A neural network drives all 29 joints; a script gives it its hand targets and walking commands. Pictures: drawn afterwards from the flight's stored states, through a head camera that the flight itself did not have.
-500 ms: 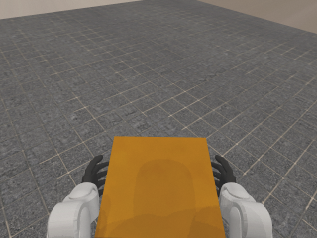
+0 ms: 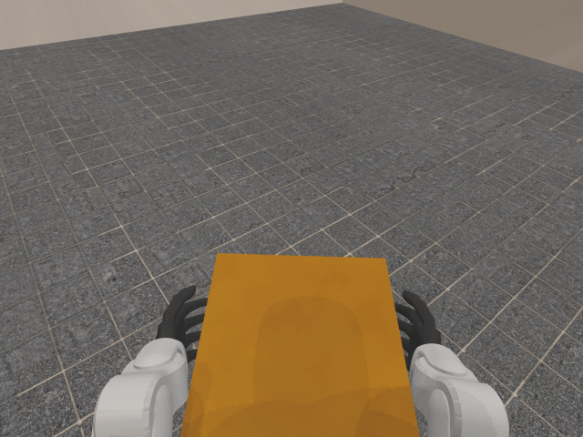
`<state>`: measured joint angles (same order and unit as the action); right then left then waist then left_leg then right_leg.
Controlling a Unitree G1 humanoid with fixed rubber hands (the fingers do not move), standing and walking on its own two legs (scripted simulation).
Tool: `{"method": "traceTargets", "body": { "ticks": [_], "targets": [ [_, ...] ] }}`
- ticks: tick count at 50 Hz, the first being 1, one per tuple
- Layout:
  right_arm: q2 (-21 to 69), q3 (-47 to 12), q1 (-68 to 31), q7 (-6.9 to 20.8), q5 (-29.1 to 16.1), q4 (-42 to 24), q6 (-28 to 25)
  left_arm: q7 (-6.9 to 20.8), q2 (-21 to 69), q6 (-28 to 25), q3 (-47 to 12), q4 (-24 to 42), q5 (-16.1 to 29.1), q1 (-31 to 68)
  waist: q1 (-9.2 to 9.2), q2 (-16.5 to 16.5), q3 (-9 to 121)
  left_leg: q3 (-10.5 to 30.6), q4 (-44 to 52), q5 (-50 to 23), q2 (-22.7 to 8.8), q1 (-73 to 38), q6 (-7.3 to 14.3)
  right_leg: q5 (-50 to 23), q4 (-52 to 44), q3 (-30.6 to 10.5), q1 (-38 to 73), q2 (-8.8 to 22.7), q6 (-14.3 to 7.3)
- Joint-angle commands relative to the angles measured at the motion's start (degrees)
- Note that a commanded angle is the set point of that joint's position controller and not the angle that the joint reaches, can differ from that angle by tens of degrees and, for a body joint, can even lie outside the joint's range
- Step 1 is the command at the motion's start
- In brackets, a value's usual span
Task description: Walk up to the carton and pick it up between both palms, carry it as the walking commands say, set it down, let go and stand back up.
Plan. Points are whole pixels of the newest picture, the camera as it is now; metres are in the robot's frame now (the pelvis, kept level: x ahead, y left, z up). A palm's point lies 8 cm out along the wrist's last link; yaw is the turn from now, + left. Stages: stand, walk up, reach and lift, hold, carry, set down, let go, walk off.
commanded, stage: carry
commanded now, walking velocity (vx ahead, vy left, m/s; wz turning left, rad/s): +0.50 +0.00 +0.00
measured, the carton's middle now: (297, 372) +0.23 +0.00 +0.02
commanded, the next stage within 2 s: none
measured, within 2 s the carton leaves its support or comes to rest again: neither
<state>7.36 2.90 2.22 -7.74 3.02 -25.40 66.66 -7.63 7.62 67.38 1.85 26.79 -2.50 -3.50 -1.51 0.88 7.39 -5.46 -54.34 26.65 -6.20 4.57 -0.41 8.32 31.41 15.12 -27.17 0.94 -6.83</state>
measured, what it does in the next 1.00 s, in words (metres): walks ahead: left foot, then right foot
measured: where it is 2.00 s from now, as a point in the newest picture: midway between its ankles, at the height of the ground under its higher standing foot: (322, 244)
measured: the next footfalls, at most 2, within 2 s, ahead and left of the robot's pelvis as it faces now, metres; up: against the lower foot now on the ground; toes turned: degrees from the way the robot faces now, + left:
left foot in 0.44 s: +0.53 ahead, +0.11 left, +0.00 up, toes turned +11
right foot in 0.96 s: +0.94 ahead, -0.11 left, +0.00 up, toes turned -14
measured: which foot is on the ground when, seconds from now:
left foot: up 0.00-0.42, down 0.44-0.98, up 1.00-1.00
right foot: down 0.00-0.44, up 0.46-0.94, down 0.96-1.00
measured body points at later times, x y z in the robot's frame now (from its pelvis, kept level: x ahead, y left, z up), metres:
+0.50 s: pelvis +0.38 +0.03 +0.00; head +0.38 +0.04 +0.45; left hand +0.63 +0.18 +0.06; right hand +0.63 -0.13 +0.07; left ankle +0.49 +0.11 -0.72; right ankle +0.13 -0.07 -0.66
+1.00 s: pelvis +0.77 -0.03 -0.01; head +0.76 -0.03 +0.44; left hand +1.01 +0.12 +0.07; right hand +1.02 -0.18 +0.07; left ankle +0.52 +0.10 -0.67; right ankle +0.90 -0.10 -0.72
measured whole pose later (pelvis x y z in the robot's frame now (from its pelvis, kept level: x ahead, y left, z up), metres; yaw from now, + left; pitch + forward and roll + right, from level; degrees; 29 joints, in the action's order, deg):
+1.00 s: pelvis +0.77 -0.03 -0.01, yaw +0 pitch +3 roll -1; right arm 7.5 3.3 2.5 -7.4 2.9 -27.5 66.8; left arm -7.9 7.6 68.0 1.3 28.4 -2.4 -2.9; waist -1.8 0.8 6.5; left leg -8.3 -40.0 26.1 -8.5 -2.4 -1.9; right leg 4.8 30.8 16.3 -29.7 0.6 -8.1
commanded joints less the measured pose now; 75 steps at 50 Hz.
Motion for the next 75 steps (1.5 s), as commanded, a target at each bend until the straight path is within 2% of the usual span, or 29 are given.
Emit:
{"method": "traceTargets", "body": {
  "ticks": [1, 3, 9, 13, 17, 20, 21, 22, 23, 24, 25, 26, 28, 32, 36, 37, 40, 45, 47, 49, 50, 53, 57, 59, 71, 72, 73, 74, 75],
  "targets": [
    [42.81, -38.09, -23.77, 7.15, -16.10, -12.18, -0.51, 6.58, 44.25, -1.52, -38.66, 10.44, 17.53, 26.90, 0.49, -5.02, 10.30, 5.82, -17.64, -5.10, -0.91, 33.83, 1.55, -9.01, -16.57, -26.36, 35.09, 21.45, -4.88],
    [47.41, -40.11, -26.65, 7.97, -17.50, -12.23, -1.30, 6.71, 46.21, -2.51, -35.61, 9.79, 15.72, 23.53, 0.40, -8.98, 6.38, 3.94, -7.56, -9.67, -2.16, 27.50, 1.77, 4.05, -22.21, -19.41, 21.98, 15.62, 1.77],
    [48.12, -40.53, -21.08, 7.30, -16.44, -10.24, -3.67, 8.30, 45.88, -4.38, -38.37, 10.35, 16.93, 21.52, -0.06, -7.30, 11.46, -2.02, 9.52, -18.61, 0.16, 31.37, 0.09, -9.74, -21.29, -10.00, 32.29, 14.41, 0.63],
    [47.07, -38.97, -25.13, 6.33, -15.91, -11.51, -2.28, 8.14, 43.58, -2.77, -36.47, 9.90, 16.82, 24.03, 0.20, -9.06, 1.86, -5.26, 14.38, -28.33, 1.06, 27.60, -0.33, -1.80, -25.20, -7.26, 22.57, 13.18, 1.04],
    [43.52, -38.13, -25.13, 5.59, -15.11, -10.97, 0.32, 7.27, 39.44, -1.06, -34.33, 8.36, 15.85, 22.19, -0.59, -12.25, -3.28, -8.86, 21.51, -29.31, 3.02, 29.30, 0.56, -16.16, -21.40, -5.60, 26.48, 12.02, 1.10],
    [41.81, -36.52, -24.39, 4.96, -14.93, -11.03, 0.61, 6.76, 37.98, 0.10, -34.21, 8.51, 15.45, 22.11, -0.07, -10.09, 4.19, -14.33, 27.49, -28.19, 8.31, 16.65, 1.90, -46.34, -5.70, -1.91, 32.42, 10.67, 3.02],
    [41.98, -34.70, -20.08, 4.93, -14.09, -7.23, 1.58, 6.25, 38.05, 0.73, -34.65, 9.68, 15.42, 23.58, 1.81, -6.15, 9.05, -13.09, 28.81, -25.60, 8.15, 2.36, 3.12, -45.93, 5.51, -1.16, 26.16, 9.57, 4.71],
    [42.54, -36.06, -21.12, 6.13, -15.57, -9.49, 1.09, 6.46, 37.96, 0.49, -35.39, 12.59, 15.32, 24.45, 3.28, 1.79, 16.43, 0.59, 29.48, -22.82, -1.49, -15.08, 7.14, -29.55, 20.18, -2.31, 11.71, 7.40, 7.35],
    [41.88, -35.89, -19.38, 6.45, -14.98, -7.19, 1.27, 6.41, 38.35, 0.74, -35.41, 12.00, 15.14, 22.14, 1.77, 15.88, 21.24, 27.47, 32.42, -33.28, -18.74, -26.95, 13.88, 14.61, 35.65, -6.32, -2.74, -1.17, 9.52],
    [44.28, -36.01, -20.45, 6.28, -15.39, -6.43, 0.70, 6.42, 39.29, -0.22, -36.39, 12.00, 15.48, 24.94, 1.65, 13.05, 18.18, 32.39, 35.29, -41.35, -21.75, -26.92, 15.70, 19.78, 44.18, -12.18, -9.55, -2.00, 7.94],
    [47.35, -37.30, -20.92, 6.78, -17.66, -11.13, -0.23, 6.24, 42.81, -0.95, -37.71, 13.73, 16.68, 23.21, 2.22, 7.72, 22.88, 26.71, 32.39, -44.80, -19.69, -31.83, 16.50, 16.55, 46.34, -15.41, -12.28, 2.11, 7.41],
    [49.03, -37.63, -25.36, 7.26, -18.23, -13.69, -0.77, 6.88, 47.30, -1.35, -39.47, 11.96, 18.08, 24.86, 1.66, 3.93, 22.18, 18.91, 32.81, -43.74, -17.05, -24.90, 11.86, 14.26, 44.29, -16.64, -11.70, 4.90, 7.36],
    [52.39, -36.32, -24.84, 7.74, -18.55, -12.29, -2.94, 7.37, 52.65, -2.28, -39.59, 10.92, 18.79, 26.21, 1.31, 6.70, 16.21, 13.06, 38.88, -32.30, -12.20, -12.85, 5.36, 9.29, 35.74, -16.61, -8.59, 5.54, 6.51],
    [53.63, -40.28, -23.44, 9.53, -20.28, -15.17, -5.69, 7.34, 53.46, -6.45, -40.51, 16.92, 17.77, 26.90, 1.81, 3.03, 17.07, 4.89, 41.10, -32.80, -11.49, -14.50, 6.69, 4.93, 23.73, -11.92, -8.64, 4.97, 7.79],
    [44.67, -40.95, -21.01, 9.65, -19.58, -18.79, -5.83, 6.62, 48.47, -6.05, -39.85, 13.50, 14.62, 18.75, 1.99, 7.00, 10.31, 0.37, 43.63, -32.03, -9.31, -12.12, 6.02, -3.31, 16.04, -8.85, -11.64, 4.75, 8.04],
    [43.88, -39.08, -19.84, 9.50, -18.78, -16.26, -5.04, 5.73, 47.81, -4.95, -39.99, 12.59, 14.04, 19.65, 1.91, 12.86, 7.35, -0.83, 44.39, -36.45, -8.51, -12.20, 4.31, -4.77, 13.63, -6.20, -12.61, 3.31, 8.50],
    [38.51, -35.69, -13.86, 8.74, -15.41, -11.16, -2.86, 5.10, 42.27, -3.15, -39.63, 11.00, 13.44, 19.85, 2.47, 8.45, 0.89, -5.25, 43.92, -46.58, -7.22, -12.86, 4.02, -6.70, 3.58, -1.99, -12.88, 2.64, 7.35],
    [35.74, -33.56, -14.56, 6.98, -14.88, -8.50, -0.04, 3.93, 37.40, -0.37, -36.61, 8.40, 13.28, 19.79, 2.46, 12.06, 4.29, -10.35, 32.42, -64.43, -5.83, -11.23, 3.18, -12.09, -7.15, 5.77, 5.27, -3.12, 6.48],
    [36.95, -33.68, -17.36, 6.78, -14.74, -10.25, 0.26, 4.22, 39.98, -0.10, -38.03, 9.89, 15.17, 23.00, -0.48, 7.92, 13.87, -10.24, 11.61, -56.91, -3.00, 3.35, 1.25, -7.97, -4.64, -1.92, 30.61, -0.10, 2.13],
    [38.58, -37.85, -21.18, 7.06, -15.77, -14.39, -0.10, 4.78, 38.63, -0.42, -35.96, 10.81, 13.24, 22.44, -0.01, -13.77, 16.84, -2.66, -15.06, 1.98, 6.25, 27.39, 1.04, -8.39, -14.47, -39.01, 45.70, 23.26, -6.22],
    [40.09, -38.94, -24.64, 6.81, -16.13, -15.12, 0.23, 5.13, 39.99, -0.92, -35.68, 10.13, 13.87, 24.50, 0.41, -12.47, 12.91, 3.14, -18.58, 3.01, 3.32, 30.17, 1.79, -6.47, -16.12, -37.10, 40.58, 26.55, -6.87],
    [47.58, -41.48, -27.37, 7.71, -18.83, -17.26, -2.01, 6.84, 47.90, -2.88, -36.74, 11.75, 16.34, 23.69, 0.10, -3.79, 10.99, 5.83, -13.79, -6.00, -2.01, 28.26, 1.74, -6.73, -18.36, -22.40, 29.42, 19.63, -2.85],
    [51.41, -41.58, -25.50, 7.30, -17.88, -17.24, -4.12, 8.14, 51.32, -4.78, -37.59, 13.32, 17.74, 23.32, 0.25, -9.10, 12.45, 1.60, -2.41, -14.09, -0.90, 25.73, 0.49, -19.54, -18.82, -9.56, 25.95, 16.22, 0.72],
    [51.38, -41.11, -22.98, 7.08, -17.96, -14.06, -3.99, 8.33, 48.44, -5.26, -37.50, 14.32, 17.85, 23.37, 0.51, -7.23, 13.07, -0.86, 1.71, -17.43, 1.55, 26.54, -0.54, -37.40, -16.75, -6.50, 29.26, 14.26, 2.40],
    [44.42, -39.15, -21.75, 4.79, -15.64, -13.93, 0.26, 7.36, 39.57, -1.39, -33.23, 12.47, 15.54, 20.05, -0.56, -13.69, 5.85, -10.49, 26.24, -29.06, 8.88, 23.77, -1.27, -59.53, -5.00, -3.67, 36.55, 9.91, 5.22],
    [45.04, -39.21, -23.42, 5.10, -16.38, -15.64, 0.33, 7.41, 40.78, -1.52, -34.75, 14.56, 16.68, 23.04, 0.04, -11.47, 8.17, -11.24, 31.52, -33.16, 10.53, 15.97, -1.69, -57.69, -1.10, -3.09, 33.20, 8.67, 4.83],
    [44.61, -39.04, -22.73, 5.18, -16.64, -15.91, 0.35, 6.87, 40.49, -1.15, -33.84, 13.57, 15.96, 21.32, 1.84, -9.33, 14.19, -6.54, 38.11, -44.55, 6.01, 2.69, 0.33, -50.22, 8.24, -2.45, 30.04, 7.03, 5.65],
    [42.97, -36.97, -18.89, 5.16, -15.75, -12.58, 1.01, 6.35, 40.12, -0.59, -34.64, 13.57, 16.28, 22.27, 2.62, -0.59, 18.45, 2.26, 29.32, -70.86, -4.18, -13.38, 5.14, -27.81, 15.48, -3.33, 13.92, 4.56, 8.45],
    [43.12, -36.47, -20.32, 5.28, -16.23, -11.88, 0.80, 6.00, 41.50, -0.29, -34.34, 11.32, 15.78, 22.83, 3.01, 9.11, 21.49, 15.95, 25.67, -98.13, -17.36, -23.45, 11.99, 16.69, 26.24, -8.34, 1.34, -0.64, 9.03]
  ]
}}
